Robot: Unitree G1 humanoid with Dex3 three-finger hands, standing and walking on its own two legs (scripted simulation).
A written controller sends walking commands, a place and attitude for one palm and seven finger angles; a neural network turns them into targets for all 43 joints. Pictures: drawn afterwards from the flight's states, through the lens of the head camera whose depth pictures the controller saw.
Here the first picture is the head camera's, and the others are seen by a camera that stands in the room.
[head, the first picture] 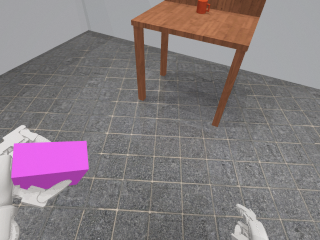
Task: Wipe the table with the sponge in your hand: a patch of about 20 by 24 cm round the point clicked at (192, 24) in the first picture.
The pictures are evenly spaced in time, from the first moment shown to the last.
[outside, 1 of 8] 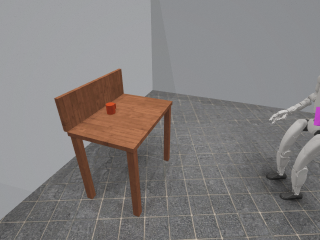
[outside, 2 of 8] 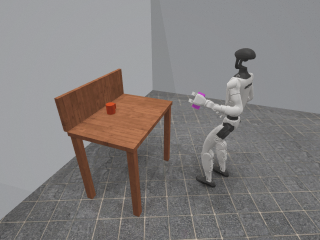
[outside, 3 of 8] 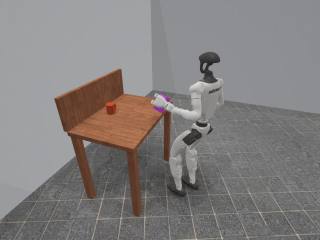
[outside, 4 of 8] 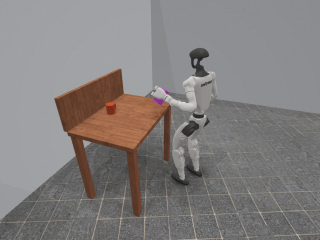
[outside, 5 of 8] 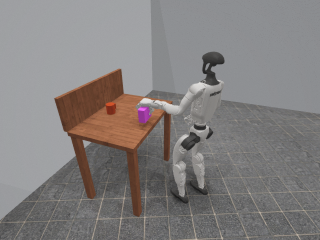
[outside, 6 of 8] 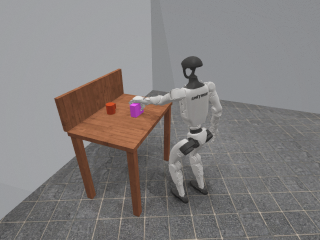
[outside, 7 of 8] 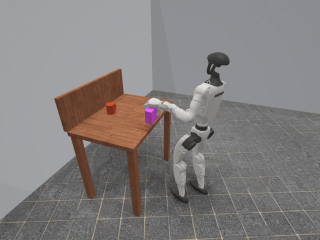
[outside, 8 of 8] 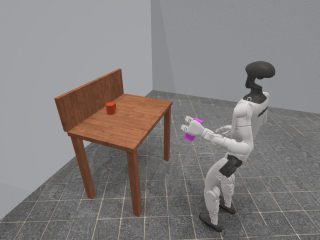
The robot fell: no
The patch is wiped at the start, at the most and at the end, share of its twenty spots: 0.00 1.00 1.00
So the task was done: yes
